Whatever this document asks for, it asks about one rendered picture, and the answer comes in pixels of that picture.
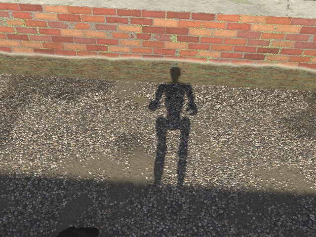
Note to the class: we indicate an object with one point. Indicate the left robot hand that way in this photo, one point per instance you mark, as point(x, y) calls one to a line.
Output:
point(79, 232)

